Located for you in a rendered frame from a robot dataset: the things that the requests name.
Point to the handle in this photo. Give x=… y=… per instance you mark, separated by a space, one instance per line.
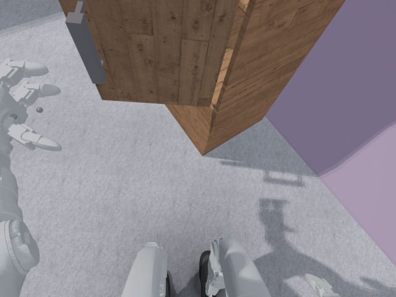
x=80 y=33

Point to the robot left hand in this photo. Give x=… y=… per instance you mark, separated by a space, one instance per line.
x=11 y=73

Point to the robot right thigh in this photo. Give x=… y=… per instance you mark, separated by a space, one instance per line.
x=241 y=276

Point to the right robot foot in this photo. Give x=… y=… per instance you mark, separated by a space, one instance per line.
x=203 y=272

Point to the robot left forearm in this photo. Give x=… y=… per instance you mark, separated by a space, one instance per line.
x=9 y=208

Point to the robot right hand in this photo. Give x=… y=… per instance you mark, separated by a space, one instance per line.
x=321 y=286

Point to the cupboard door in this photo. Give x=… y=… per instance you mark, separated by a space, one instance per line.
x=159 y=51

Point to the robot left upper arm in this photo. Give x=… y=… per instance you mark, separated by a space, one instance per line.
x=18 y=254

